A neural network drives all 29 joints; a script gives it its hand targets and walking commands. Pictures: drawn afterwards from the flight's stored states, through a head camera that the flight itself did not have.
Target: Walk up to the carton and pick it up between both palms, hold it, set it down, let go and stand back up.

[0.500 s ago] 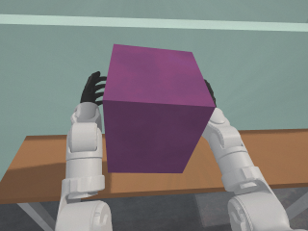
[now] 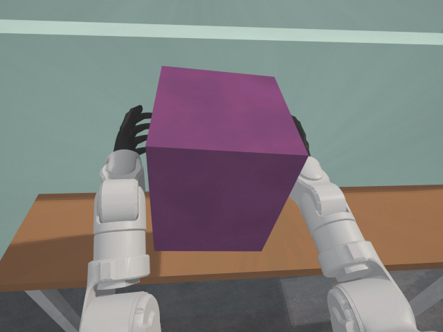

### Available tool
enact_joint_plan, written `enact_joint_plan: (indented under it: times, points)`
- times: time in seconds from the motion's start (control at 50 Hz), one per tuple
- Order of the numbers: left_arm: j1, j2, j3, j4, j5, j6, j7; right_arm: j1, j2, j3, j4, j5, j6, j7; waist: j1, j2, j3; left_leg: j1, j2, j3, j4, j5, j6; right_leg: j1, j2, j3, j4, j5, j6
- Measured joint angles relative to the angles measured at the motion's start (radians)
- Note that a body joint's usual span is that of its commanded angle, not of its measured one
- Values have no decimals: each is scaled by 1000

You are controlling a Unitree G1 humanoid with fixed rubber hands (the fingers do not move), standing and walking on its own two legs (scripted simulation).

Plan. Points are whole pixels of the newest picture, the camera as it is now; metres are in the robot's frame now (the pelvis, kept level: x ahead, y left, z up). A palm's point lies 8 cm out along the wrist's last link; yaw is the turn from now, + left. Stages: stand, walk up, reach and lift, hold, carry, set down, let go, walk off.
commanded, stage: hold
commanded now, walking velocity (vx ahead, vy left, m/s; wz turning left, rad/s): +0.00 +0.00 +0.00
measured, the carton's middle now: (214, 163) +0.37 +0.01 +0.15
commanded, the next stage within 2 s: set down in 1.72 s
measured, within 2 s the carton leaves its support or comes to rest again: neither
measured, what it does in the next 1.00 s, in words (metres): stands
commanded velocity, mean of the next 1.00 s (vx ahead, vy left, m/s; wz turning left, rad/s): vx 0.00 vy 0.00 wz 0.00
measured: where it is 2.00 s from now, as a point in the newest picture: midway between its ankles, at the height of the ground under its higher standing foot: outside the picture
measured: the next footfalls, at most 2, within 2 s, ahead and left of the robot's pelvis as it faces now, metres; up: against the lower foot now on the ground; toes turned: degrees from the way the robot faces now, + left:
none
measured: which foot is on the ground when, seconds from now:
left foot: down 0.00-1.00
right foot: down 0.00-1.00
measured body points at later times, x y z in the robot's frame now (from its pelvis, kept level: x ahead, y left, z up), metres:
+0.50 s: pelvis +0.00 +0.00 +0.00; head -0.04 +0.03 +0.45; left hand +0.38 +0.15 +0.19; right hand +0.38 -0.14 +0.18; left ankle +0.02 +0.12 -0.75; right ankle +0.01 -0.11 -0.75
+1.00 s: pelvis +0.00 +0.00 +0.00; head -0.04 +0.03 +0.45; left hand +0.38 +0.15 +0.19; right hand +0.38 -0.14 +0.18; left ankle +0.02 +0.12 -0.75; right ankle +0.01 -0.11 -0.75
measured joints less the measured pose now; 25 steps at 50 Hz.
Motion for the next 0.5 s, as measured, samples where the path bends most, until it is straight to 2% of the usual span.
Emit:
enact_joint_plan:
  times: [0.08,0.2,0.34,0.5]
  points:
    - [2,9,-18,-9,-12,-10,8,6,-5,1,-24,-2,-5,-3,-1,3,-12,-14,1,-3,5,1,-1,-9,1,-3,-3,5,0]
    - [-43,3,10,52,6,-8,5,-39,2,-30,44,-17,-3,16,6,-2,-13,-9,0,4,-2,5,1,-15,0,3,7,2,-1]
    - [-44,6,13,60,6,-16,2,-45,0,-24,52,-18,-6,13,5,-2,-11,-7,2,2,-3,4,1,-8,1,2,-2,5,-1]
    - [-13,5,-2,18,-1,-13,4,-17,-1,-9,14,-4,-11,5,-1,-3,-4,-7,1,0,4,-1,0,-4,1,-1,-2,2,0]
